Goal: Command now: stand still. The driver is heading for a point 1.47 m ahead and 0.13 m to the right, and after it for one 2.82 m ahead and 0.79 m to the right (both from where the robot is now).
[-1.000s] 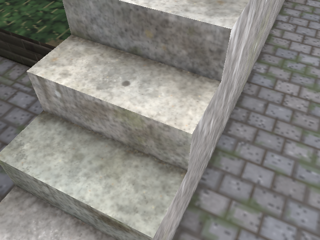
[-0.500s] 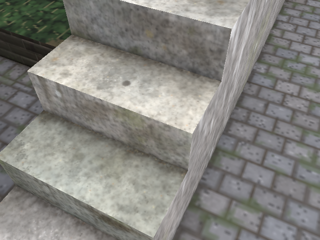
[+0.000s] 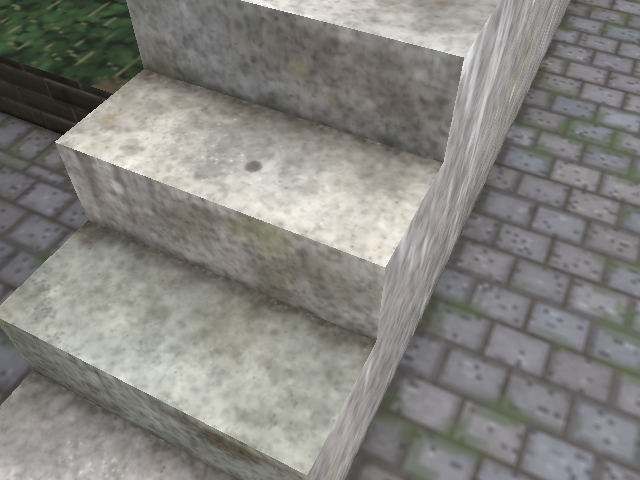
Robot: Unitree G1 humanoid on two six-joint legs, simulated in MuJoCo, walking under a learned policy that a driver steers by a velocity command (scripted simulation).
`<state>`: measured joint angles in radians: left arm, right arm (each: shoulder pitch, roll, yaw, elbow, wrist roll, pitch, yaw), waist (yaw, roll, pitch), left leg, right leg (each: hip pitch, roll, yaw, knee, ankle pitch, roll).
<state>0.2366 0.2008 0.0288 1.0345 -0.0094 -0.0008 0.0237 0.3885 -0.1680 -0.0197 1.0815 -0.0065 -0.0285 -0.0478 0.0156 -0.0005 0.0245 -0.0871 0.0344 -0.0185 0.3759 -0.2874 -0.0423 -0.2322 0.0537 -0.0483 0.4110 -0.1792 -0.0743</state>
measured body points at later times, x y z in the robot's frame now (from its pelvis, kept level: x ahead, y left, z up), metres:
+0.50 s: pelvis +0.00 +0.00 +0.00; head +0.01 +0.00 +0.45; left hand +0.04 +0.25 -0.15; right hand -0.04 -0.23 -0.15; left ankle -0.05 +0.15 -0.74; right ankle +0.03 -0.07 -0.74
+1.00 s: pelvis +0.00 +0.00 +0.00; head +0.01 +0.00 +0.45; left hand +0.03 +0.25 -0.15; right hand -0.04 -0.23 -0.15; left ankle -0.05 +0.15 -0.74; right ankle +0.03 -0.07 -0.74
